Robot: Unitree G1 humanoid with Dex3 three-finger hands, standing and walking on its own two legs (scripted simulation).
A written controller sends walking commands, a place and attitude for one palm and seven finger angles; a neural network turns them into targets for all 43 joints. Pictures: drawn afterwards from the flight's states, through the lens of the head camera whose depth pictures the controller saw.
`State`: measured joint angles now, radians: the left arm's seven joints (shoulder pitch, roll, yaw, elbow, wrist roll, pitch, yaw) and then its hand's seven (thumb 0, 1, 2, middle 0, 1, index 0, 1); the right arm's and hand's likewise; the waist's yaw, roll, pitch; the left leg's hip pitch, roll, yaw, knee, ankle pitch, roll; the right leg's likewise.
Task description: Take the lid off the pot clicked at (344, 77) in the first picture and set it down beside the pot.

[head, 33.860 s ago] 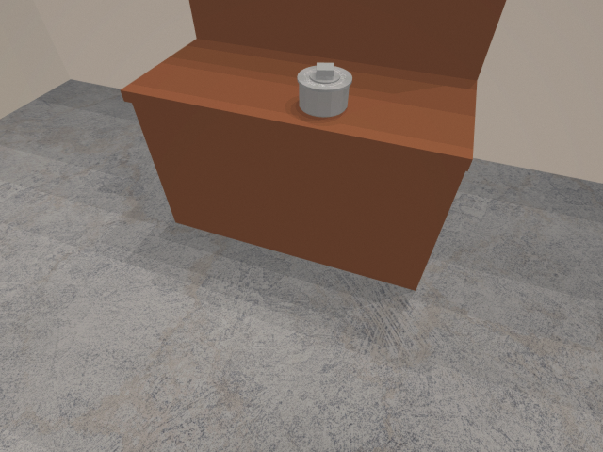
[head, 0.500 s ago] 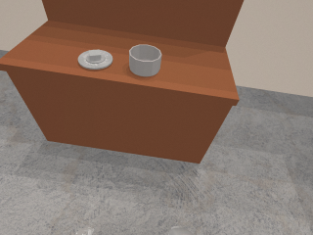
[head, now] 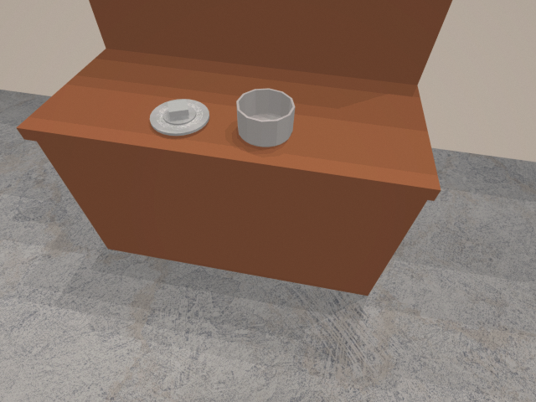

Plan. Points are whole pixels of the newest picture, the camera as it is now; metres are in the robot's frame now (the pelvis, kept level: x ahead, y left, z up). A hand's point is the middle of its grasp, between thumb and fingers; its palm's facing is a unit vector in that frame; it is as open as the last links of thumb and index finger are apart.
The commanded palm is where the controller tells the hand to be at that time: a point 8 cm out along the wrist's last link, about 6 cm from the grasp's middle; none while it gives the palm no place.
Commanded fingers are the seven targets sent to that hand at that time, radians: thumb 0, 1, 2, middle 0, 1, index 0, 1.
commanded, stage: stop stepping back and stand still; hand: left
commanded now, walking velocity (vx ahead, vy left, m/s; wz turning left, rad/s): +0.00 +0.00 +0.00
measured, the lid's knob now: (178, 108) +0.84 +0.29 -0.06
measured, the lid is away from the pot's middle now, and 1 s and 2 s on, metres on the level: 0.25 0.25 0.25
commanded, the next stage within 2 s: let the arm hang, fingers relaxed in 0.16 s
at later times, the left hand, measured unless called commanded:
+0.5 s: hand out of the picture +0.02 +0.16 -0.18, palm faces +0.04 -0.98 -0.20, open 7.2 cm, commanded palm none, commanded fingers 0.00 0.90 0.90 -0.20 -0.30 -0.20 -0.30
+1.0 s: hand out of the picture -0.01 +0.16 -0.18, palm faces +0.04 -0.98 -0.17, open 7.3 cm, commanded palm none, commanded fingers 0.00 0.90 0.90 -0.20 -0.30 -0.20 -0.30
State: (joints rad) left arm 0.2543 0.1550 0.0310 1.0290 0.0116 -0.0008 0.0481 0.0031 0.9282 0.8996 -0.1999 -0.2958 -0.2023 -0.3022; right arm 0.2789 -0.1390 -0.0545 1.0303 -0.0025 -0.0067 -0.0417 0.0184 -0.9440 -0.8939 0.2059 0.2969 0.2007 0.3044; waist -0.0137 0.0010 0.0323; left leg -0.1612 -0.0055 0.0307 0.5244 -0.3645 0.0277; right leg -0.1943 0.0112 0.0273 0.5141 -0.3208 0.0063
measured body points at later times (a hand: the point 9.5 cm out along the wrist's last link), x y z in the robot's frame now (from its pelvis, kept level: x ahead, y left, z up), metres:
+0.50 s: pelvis +0.00 -0.01 +0.00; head +0.02 -0.01 +0.45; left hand +0.02 +0.22 -0.16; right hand -0.02 -0.22 -0.16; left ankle -0.05 +0.10 -0.73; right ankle -0.03 -0.13 -0.73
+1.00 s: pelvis -0.01 +0.00 +0.00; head +0.01 +0.01 +0.45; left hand -0.01 +0.21 -0.16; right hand -0.03 -0.21 -0.15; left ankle -0.05 +0.10 -0.73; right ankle -0.03 -0.13 -0.73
